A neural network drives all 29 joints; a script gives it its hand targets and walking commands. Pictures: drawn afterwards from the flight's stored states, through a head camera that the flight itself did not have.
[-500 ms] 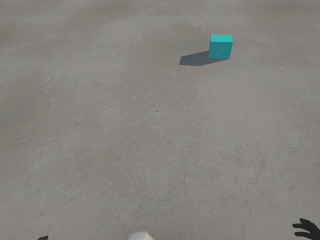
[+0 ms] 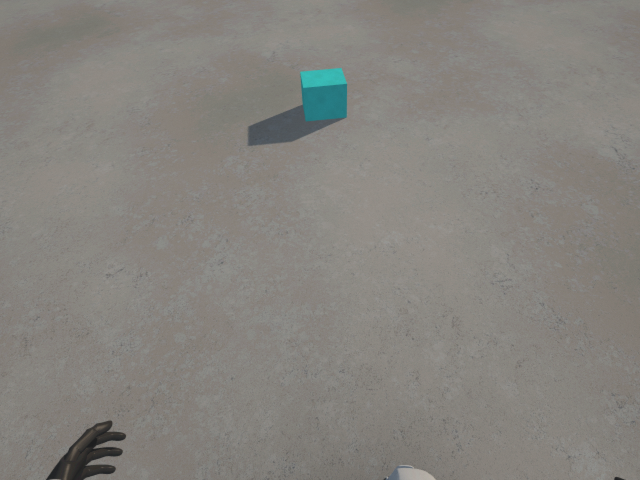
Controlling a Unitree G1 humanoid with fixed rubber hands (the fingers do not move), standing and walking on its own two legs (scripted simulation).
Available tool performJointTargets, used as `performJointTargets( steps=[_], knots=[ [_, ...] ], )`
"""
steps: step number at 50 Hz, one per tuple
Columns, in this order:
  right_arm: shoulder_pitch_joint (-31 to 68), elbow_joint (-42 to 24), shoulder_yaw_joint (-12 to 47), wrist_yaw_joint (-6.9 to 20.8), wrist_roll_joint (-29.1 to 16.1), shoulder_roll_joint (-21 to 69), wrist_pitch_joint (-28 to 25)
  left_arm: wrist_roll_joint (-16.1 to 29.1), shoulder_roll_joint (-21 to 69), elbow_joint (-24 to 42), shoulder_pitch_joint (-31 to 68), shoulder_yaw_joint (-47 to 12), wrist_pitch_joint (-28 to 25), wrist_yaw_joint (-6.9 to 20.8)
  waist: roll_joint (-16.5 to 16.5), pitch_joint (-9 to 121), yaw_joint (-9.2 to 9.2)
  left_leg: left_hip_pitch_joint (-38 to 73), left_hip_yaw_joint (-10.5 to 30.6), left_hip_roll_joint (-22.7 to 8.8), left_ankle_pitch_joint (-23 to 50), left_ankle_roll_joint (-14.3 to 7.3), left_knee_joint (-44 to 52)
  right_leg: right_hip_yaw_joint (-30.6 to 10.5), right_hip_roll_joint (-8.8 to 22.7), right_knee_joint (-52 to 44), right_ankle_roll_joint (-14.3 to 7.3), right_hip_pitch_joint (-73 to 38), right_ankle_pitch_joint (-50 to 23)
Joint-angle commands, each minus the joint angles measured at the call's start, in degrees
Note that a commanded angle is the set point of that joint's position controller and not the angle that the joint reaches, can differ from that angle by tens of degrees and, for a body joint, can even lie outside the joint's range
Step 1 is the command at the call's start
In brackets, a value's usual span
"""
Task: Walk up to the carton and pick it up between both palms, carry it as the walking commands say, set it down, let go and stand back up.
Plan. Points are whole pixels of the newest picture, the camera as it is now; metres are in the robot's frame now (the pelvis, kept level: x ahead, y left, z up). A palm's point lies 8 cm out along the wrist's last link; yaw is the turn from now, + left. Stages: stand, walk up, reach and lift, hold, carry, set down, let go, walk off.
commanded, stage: walk up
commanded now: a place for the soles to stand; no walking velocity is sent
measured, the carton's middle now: (323, 94) +2.26 -0.02 -0.66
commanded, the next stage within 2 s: none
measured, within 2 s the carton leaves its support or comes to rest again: neither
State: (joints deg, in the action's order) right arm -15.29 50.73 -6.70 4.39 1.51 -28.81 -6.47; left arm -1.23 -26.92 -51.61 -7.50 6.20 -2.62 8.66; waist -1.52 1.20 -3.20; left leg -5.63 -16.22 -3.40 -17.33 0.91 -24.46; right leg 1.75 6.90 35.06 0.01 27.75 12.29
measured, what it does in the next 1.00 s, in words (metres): walks ahead: right foot, then left foot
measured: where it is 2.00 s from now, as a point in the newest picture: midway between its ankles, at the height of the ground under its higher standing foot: (324, 268)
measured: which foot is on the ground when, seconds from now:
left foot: down 0.00-0.06, up 0.08-0.40, down 0.42-0.78, up 0.80-1.00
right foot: up 0.00-0.02, down 0.04-0.46, up 0.48-0.74, down 0.76-1.00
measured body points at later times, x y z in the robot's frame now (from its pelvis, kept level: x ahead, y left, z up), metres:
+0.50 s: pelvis +0.26 +0.01 -0.02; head +0.29 +0.02 +0.43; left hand +0.28 +0.35 -0.13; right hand +0.46 -0.31 -0.09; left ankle +0.37 +0.12 -0.74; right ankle +0.15 -0.13 -0.70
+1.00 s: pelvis +0.53 +0.00 -0.02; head +0.54 -0.01 +0.43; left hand +0.61 +0.36 -0.08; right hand +0.66 -0.32 -0.12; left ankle +0.57 +0.12 -0.72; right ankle +0.53 -0.13 -0.73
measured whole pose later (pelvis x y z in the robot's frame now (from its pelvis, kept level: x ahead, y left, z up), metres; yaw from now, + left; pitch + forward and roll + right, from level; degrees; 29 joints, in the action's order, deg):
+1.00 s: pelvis +0.53 +0.00 -0.02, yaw +3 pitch +1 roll -2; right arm -10.7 53.0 -3.7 4.8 -0.2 -26.2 -5.7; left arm -1.2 -28.3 -48.5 -12.8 4.4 -6.2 3.5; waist 3.4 0.1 1.5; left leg -28.6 -3.8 -4.3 -24.6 -1.0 -47.6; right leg 9.8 4.7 38.5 0.2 18.3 20.6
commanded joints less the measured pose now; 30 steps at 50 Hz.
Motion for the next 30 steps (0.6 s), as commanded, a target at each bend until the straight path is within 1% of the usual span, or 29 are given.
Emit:
performJointTargets(
  steps=[1, 2, 3, 4, 5, 6, 7, 8, 9, 10, 11, 13, 14, 15, 16, 17, 18, 19, 20, 21, 22, 23, 24, 25, 26, 27, 28, 29, 30],
  knots=[
    [6.9, -4.7, -3.0, -0.4, 0.0, -14.3, -0.5, 0.0, -10.3, 4.8, 4.2, 2.8, -1.5, -0.9, 2.7, -2.2, 4.01, -4.0, 15.1, -16.7, -17.7, -11.2, 10.0, 3.3, -2.5, -3.6, -1.6, -4.9, 1.8],
    [6.3, -4.7, -2.3, -0.3, -0.1, -13.0, -0.3, -0.2, -11.3, 4.7, 2.5, 2.8, -2.0, -1.2, 0.3, -2.3, 4.9, -8.7, 11.5, -15.3, -16.0, -10.2, 4.0, 3.0, -2.0, -5.4, -2.5, -12.0, 3.5],
    [7.1, -5.1, -1.2, -0.3, -0.2, -9.7, -0.3, 0.1, -14.3, 2.6, -5.9, 3.9, -2.8, -2.4, -5.7, 1.4, 9.66, -16.7, 6.0, -9.3, -8.1, -7.4, -10.0, -3.6, -0.1, -11.3, -5.7, -25.4, 10.2],
    [5.7, -7.4, 0.3, -0.1, -0.8, -7.9, -0.8, 0.0, -21.1, 0.7, -12.7, 5.7, -3.2, -3.1, -20.5, 5.3, 12.36, -34.6, 3.4, -0.4, -8.6, -3.9, -31.4, -26.3, 9.3, -18.4, -11.2, -41.2, 23.7],
    [6.5, -6.5, 0.4, -0.6, -1.2, -9.5, -0.8, 1.1, -21.5, 2.7, -13.6, 5.7, -3.6, -4.0, -15.1, 6.1, 11.87, -42.0, 12.1, 1.4, -13.8, -3.9, -39.5, -39.4, 16.1, -21.5, -16.3, -43.6, 21.5],
    [6.0, -5.5, 0.4, -1.0, -1.7, -11.7, -1.0, 2.3, -19.6, 3.6, -10.2, 4.8, -3.5, -4.3, -4.9, 4.9, 9.7, -41.2, 17.2, -2.2, -9.1, -3.7, -42.3, -34.6, 16.2, -19.7, -15.8, -40.9, 14.8],
    [5.4, -4.8, 0.2, -1.1, -2.0, -11.3, -1.3, 2.0, -18.1, 5.8, -7.7, 3.8, -3.5, -5.1, -4.7, 4.7, 8.41, -40.3, 18.1, -4.0, -6.0, -2.8, -40.8, -27.9, 14.3, -18.2, -15.7, -38.4, 5.7],
    [6.8, -4.1, 0.0, -0.7, -1.3, -10.7, -1.2, 1.3, -16.3, 6.2, -5.6, 3.2, -3.6, -5.3, -3.4, 2.5, 7.25, -38.5, 19.6, -5.1, -4.7, -2.5, -37.5, -21.9, 13.1, -18.7, -13.7, -32.6, 5.2],
    [4.4, -4.0, -0.2, -0.6, -1.2, -11.3, -1.0, 1.0, -16.3, 7.4, -4.4, 2.9, -3.8, -5.5, -7.1, 3.8, 5.85, -37.1, 19.4, -4.8, -5.2, -1.6, -35.7, -19.8, 13.0, -19.3, -14.5, -30.9, 4.4],
    [4.4, -3.6, -0.4, -0.3, -1.1, -11.7, -0.7, 1.0, -16.3, 7.5, -3.2, 2.4, -3.9, -5.5, -7.7, 2.2, 5.29, -33.9, 19.2, -5.7, -4.8, -0.8, -32.4, -15.8, 13.1, -19.4, -14.3, -26.1, 2.2],
    [7.3, -4.6, -0.2, 0.1, -0.5, -10.8, -0.5, 0.9, -16.0, 8.0, -4.2, 2.3, -4.3, -5.3, -7.7, -1.1, 5.86, -33.8, 17.9, -5.6, -5.3, -0.7, -29.1, -14.4, 13.8, -21.3, -14.5, -21.4, 4.3],
    [7.7, -4.3, -0.3, 0.9, -0.5, -10.3, -0.1, 0.5, -16.2, 8.3, -3.9, 1.8, -4.8, -5.0, -7.6, -1.7, 5.47, -32.7, 16.1, -4.7, -4.2, -0.9, -23.5, -12.8, 13.2, -22.9, -15.6, -19.1, 10.3],
    [8.8, -3.8, 0.2, 1.3, -0.6, -9.8, -0.3, 0.4, -16.4, 8.6, -3.7, 1.7, -4.9, -5.0, -8.2, -1.7, 5.95, -31.2, 15.5, -5.1, -0.5, -1.0, -19.9, -11.3, 13.2, -22.3, -15.3, -18.4, 10.3],
    [8.6, -4.4, 0.0, 1.4, -0.8, -8.9, -0.4, 0.5, -16.1, 8.2, -4.5, 1.4, -5.1, -4.8, -7.1, -1.2, 5.84, -30.4, 15.0, -4.5, 1.3, -1.4, -17.5, -10.5, 12.6, -22.6, -15.1, -19.4, 12.0],
    [10.6, -4.8, 0.2, 1.8, -1.0, -8.6, -0.2, 0.7, -15.7, 8.2, -4.4, 1.1, -5.2, -4.7, -6.9, -2.4, 6.12, -28.6, 13.8, -3.9, 4.8, -1.4, -15.5, -8.7, 11.5, -22.9, -14.2, -16.8, 11.8],
    [12.0, -4.8, 0.2, 2.3, -0.8, -8.5, -0.3, 0.8, -15.5, 8.4, -3.7, 1.1, -5.2, -4.4, -5.5, -2.8, 5.75, -26.1, 11.2, -2.5, 6.8, -1.8, -12.4, -6.3, 10.1, -23.0, -13.3, -16.8, 11.2],
    [12.2, -4.7, 0.0, 2.5, -1.3, -7.9, -0.5, 0.5, -16.0, 8.2, -3.0, 0.9, -5.0, -4.3, -6.1, -2.5, 5.15, -23.0, 11.9, -3.1, 7.1, -1.6, -8.8, -4.8, 10.6, -22.0, -12.3, -16.0, 10.3],
    [11.1, -4.2, -0.4, 2.5, -1.5, -8.2, -0.4, 0.5, -16.0, 8.1, -2.7, 0.6, -4.8, -4.4, -5.7, -1.6, 4.63, -17.0, 9.4, -1.1, 9.8, -2.0, -8.1, -3.5, 9.7, -20.2, -11.5, -13.8, 8.0],
    [10.5, -3.5, -0.7, 2.3, -1.3, -8.2, -0.3, 1.0, -15.3, 7.5, -1.9, 0.2, -4.5, -4.4, -2.0, -2.3, 3.4, -10.6, 6.9, 0.9, 10.7, -2.6, -6.4, -0.5, 7.6, -15.5, -10.7, -10.3, 1.9],
    [4.8, -2.2, -1.9, 1.8, -1.0, -10.1, -0.3, 1.0, -13.1, 7.7, -3.4, -0.8, -4.5, -4.6, 1.6, -0.1, 0.9, -0.3, 7.5, 2.4, 7.2, -4.4, -6.9, 3.1, 5.1, -6.3, -8.9, -5.5, -7.0],
    [-4.5, -0.3, -3.1, 1.0, -0.8, -12.9, -0.6, 1.1, -10.9, 8.3, -2.2, -1.9, -4.7, -5.0, 7.5, 4.7, -4.61, 15.4, 16.9, -3.1, -1.4, -9.3, -4.5, 8.3, 0.2, 12.1, -6.3, 6.5, -9.4],
    [-12.2, -0.9, -5.3, 0.2, 0.0, -19.3, -0.8, 2.6, -8.2, 9.2, -4.3, -2.5, -4.6, -5.3, 17.8, 11.4, -7.68, 26.1, 46.5, -20.7, -18.5, -15.9, 5.2, 7.8, -6.8, 32.5, -2.5, 19.8, 5.8],
    [-10.9, -2.4, -5.3, -0.6, -1.2, -19.3, -1.0, 2.3, -13.5, 9.4, -1.8, -1.5, -4.6, -6.0, 9.3, 12.8, -7.18, 24.0, 54.0, -22.6, -21.8, -19.7, 9.3, -4.1, -5.3, 37.7, -2.8, 20.7, 12.9],
    [-7.8, -2.4, -4.5, -1.1, -2.4, -17.1, -0.6, 2.2, -14.3, 7.8, -2.5, -1.4, -4.7, -5.9, 6.4, 10.3, -5.18, 21.3, 46.8, -22.6, -20.8, -19.6, 8.6, -5.0, -2.6, 40.3, -2.7, 23.3, 12.1],
    [-4.0, -3.7, -3.8, -1.6, -2.4, -15.2, -0.4, 1.9, -13.8, 7.3, -2.9, -1.8, -4.9, -5.7, 7.3, 6.5, -3.76, 16.9, 42.5, -22.3, -16.0, -19.9, 8.4, -6.2, 0.7, 39.2, -2.2, 24.4, 10.0],
    [-0.5, -4.1, -3.0, -2.0, -2.7, -13.3, -0.2, 1.8, -14.1, 5.7, -3.9, -1.3, -4.9, -5.6, 5.8, 1.1, -1.27, 6.9, 36.7, -20.1, -12.2, -18.2, 10.1, -6.6, 1.9, 34.9, -1.8, 20.5, 7.8],
    [2.4, -4.8, -2.7, -1.8, -2.3, -12.7, -0.5, 1.7, -14.2, 5.1, -6.0, -0.9, -4.4, -5.1, 9.2, -0.1, 0.48, 0.5, 32.9, -19.8, -10.7, -17.6, 12.2, -7.1, 4.4, 29.9, -1.2, 15.6, 6.6],
    [5.6, -5.9, -2.7, -1.7, -1.4, -13.6, -0.4, 1.9, -12.9, 3.7, -6.7, -0.8, -3.8, -4.4, 11.2, -1.8, 2.16, -5.6, 28.2, -19.5, -11.5, -16.4, 12.4, -6.9, 5.3, 21.1, -0.8, 10.5, 9.7],
    [7.5, -6.6, -3.1, -1.5, -1.1, -14.6, -0.5, 1.6, -13.1, 3.5, -6.4, -0.8, -3.4, -3.7, 10.8, -2.4, 2.81, -10.0, 26.1, -19.4, -12.9, -15.9, 13.3, -6.6, 5.2, 16.0, -1.1, 6.1, 9.9]
  ],
)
